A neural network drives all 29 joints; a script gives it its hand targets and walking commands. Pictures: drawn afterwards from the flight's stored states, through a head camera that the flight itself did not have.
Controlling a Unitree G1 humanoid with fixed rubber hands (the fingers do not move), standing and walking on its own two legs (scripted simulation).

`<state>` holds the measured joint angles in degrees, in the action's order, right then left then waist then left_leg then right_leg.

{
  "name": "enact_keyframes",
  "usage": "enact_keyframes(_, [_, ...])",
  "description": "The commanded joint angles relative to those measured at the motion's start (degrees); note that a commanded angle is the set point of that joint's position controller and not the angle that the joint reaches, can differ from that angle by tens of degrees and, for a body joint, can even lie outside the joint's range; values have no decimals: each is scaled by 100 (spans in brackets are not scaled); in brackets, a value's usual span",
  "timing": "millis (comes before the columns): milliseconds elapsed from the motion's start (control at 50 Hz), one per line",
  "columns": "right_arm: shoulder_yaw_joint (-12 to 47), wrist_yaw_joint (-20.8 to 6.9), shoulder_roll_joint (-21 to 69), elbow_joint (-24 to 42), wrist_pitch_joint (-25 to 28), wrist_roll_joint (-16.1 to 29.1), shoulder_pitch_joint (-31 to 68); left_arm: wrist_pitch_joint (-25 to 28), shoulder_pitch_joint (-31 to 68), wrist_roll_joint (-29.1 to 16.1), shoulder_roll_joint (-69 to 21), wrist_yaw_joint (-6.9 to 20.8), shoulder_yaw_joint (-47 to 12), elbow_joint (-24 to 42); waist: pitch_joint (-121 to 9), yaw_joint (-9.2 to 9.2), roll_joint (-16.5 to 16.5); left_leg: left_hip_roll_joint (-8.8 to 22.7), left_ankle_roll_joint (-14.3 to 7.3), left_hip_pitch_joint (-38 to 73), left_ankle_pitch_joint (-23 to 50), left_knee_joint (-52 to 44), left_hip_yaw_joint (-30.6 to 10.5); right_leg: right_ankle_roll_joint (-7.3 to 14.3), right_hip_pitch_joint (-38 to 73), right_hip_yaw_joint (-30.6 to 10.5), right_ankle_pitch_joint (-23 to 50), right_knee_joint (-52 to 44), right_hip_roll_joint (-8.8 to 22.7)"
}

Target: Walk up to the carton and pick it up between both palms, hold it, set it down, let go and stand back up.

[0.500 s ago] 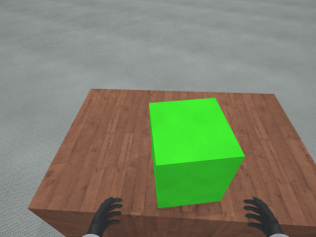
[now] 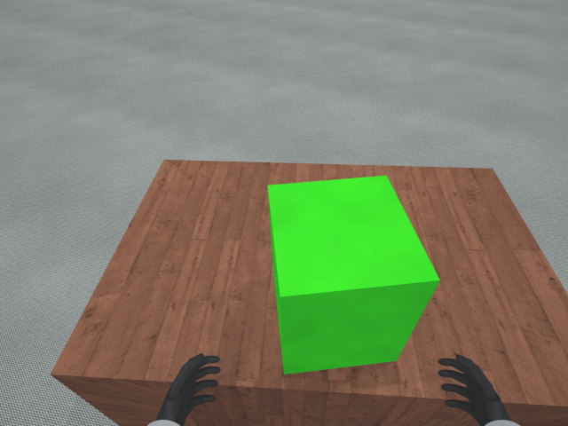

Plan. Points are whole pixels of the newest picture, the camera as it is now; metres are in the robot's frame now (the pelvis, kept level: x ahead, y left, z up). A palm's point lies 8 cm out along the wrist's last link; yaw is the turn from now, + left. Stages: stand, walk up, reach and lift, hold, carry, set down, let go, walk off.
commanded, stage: stand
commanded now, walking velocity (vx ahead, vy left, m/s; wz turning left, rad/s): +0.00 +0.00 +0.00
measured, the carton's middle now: (334, 276) +0.38 -0.01 -0.01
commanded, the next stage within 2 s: none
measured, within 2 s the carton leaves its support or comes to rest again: neither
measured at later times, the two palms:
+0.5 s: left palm (175, 413) +0.17 +0.21 -0.06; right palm (489, 416) +0.20 -0.23 -0.06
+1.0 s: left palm (175, 413) +0.17 +0.21 -0.06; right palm (489, 416) +0.20 -0.23 -0.06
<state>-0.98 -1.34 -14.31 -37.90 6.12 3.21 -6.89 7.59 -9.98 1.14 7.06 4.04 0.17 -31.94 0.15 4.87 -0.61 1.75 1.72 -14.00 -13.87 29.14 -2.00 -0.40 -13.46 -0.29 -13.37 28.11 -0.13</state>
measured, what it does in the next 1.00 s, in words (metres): stands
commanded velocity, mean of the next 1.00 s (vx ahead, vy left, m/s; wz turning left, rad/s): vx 0.00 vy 0.00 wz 0.00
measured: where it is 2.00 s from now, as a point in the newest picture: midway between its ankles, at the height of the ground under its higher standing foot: outside the picture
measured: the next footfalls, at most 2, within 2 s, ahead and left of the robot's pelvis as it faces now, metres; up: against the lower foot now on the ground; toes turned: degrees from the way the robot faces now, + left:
none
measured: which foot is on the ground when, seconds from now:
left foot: down 0.00-1.00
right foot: down 0.00-1.00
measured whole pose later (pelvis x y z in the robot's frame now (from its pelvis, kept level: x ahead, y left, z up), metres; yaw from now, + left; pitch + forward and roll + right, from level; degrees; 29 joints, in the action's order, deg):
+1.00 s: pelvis +0.00 +0.00 +0.00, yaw +0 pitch -1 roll +0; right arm -1.1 -1.3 -14.3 -37.9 6.2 3.2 -6.9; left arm 7.5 -9.5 1.0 7.1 4.0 0.2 -32.6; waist 0.2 4.9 -0.4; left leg 1.8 1.8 -14.0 -13.8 29.1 -2.0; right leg -0.4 -13.5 -0.2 -13.3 28.1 -0.1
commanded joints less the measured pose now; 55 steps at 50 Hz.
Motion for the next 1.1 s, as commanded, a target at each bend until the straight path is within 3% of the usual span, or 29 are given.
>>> enact_keyframes(0, [-579,147,-1323,72,-166,-527,116,-296,-48,35,2110,-360,715,-627,-126,-425,104,430,-350,207,683,-428,-366,206,101,-241,430,-469,637])
enact_keyframes(40, [-582,148,-1373,90,-171,-523,184,-298,-64,29,2065,-355,721,-654,-246,-412,187,425,-347,191,725,-449,-356,191,228,-220,419,-450,622])
enact_keyframes(60, [-578,145,-1324,91,-188,-498,168,-293,-42,50,2091,-362,726,-635,-212,-446,23,430,-343,288,782,-459,-378,203,87,-168,353,-428,618])
enact_keyframes(120, [-585,165,-1370,62,-168,-512,87,-318,-57,30,2098,-361,723,-665,-150,-456,30,434,-324,243,687,-424,-354,211,97,-242,386,-498,654])
enact_keyframes(220, [-592,174,-1351,57,-172,-505,82,-292,-89,34,2132,-383,740,-637,-288,-449,229,433,-323,318,886,-440,-344,205,192,-237,527,-448,651])
enact_keyframes(240, [-586,168,-1330,58,-161,-512,112,-306,-76,17,2075,-379,720,-648,-231,-437,64,437,-321,259,886,-420,-351,199,181,-206,586,-437,627])
enact_keyframes(280, [-581,170,-1344,38,-170,-510,29,-309,-91,21,2070,-370,718,-664,-172,-454,196,426,-325,220,799,-437,-331,192,195,-230,535,-439,633])
enact_keyframes(320, [-572,171,-1364,36,-176,-512,76,-301,-39,33,2102,-354,727,-643,-176,-452,30,456,-349,288,768,-458,-380,207,115,-218,487,-457,637])
enact_keyframes(440, [-589,163,-1391,77,-175,-527,96,-305,-114,7,2066,-365,691,-695,-278,-456,143,441,-348,284,841,-419,-352,223,235,-254,577,-415,657])
enact_keyframes(560, [-569,156,-1335,44,-172,-511,-4,-315,-53,39,2120,-377,724,-680,-183,-481,1,468,-344,340,865,-450,-391,211,95,-215,470,-451,632])
enact_keyframes(620, [-570,184,-1366,47,-180,-528,104,-304,-57,8,2013,-370,685,-664,-252,-423,203,443,-351,233,811,-467,-338,212,252,-229,583,-452,657])
enact_keyframes(680, [-556,153,-1278,75,-155,-496,58,-313,-58,10,2091,-368,714,-689,-158,-462,-47,449,-345,233,886,-458,-364,214,186,-201,699,-424,630])
enact_keyframes(720, [-560,167,-1305,53,-180,-503,106,-325,-72,14,2011,-374,681,-681,-228,-432,132,459,-353,242,824,-425,-345,207,215,-248,565,-443,656])
enact_keyframes(840, [-577,167,-1303,57,-178,-524,107,-313,-76,18,2074,-378,700,-703,-195,-460,26,445,-351,257,842,-472,-361,229,177,-263,508,-433,671])
enact_keyframes(900, [-564,172,-1332,35,-162,-534,145,-315,-136,-7,2057,-372,700,-721,-230,-374,197,439,-360,201,883,-466,-342,217,305,-250,644,-423,673])
enact_keyframes(920, [-563,164,-1295,65,-159,-522,143,-306,-69,36,2079,-374,711,-713,-285,-431,34,442,-344,290,926,-472,-344,215,275,-215,668,-395,657])
enact_keyframes(980, [-559,163,-1314,34,-163,-520,91,-324,-101,4,2016,-384,705,-711,-282,-412,134,461,-353,289,987,-450,-352,210,299,-225,699,-393,658])
enact_keyframes(1020, [-555,154,-1286,4,-181,-494,16,-327,-45,28,2092,-388,712,-706,-187,-473,11,456,-342,258,860,-458,-371,244,202,-228,670,-424,656])
enact_keyframes(1040, [-549,163,-1275,49,-170,-517,108,-322,-21,7,2043,-376,710,-692,-199,-432,156,432,-336,211,807,-462,-309,202,246,-242,578,-437,644])
enact_keyframes(1080, [-560,156,-1270,44,-177,-514,87,-323,13,33,2089,-373,724,-700,-131,-466,21,437,-321,201,811,-496,-356,209,178,-216,522,-447,659])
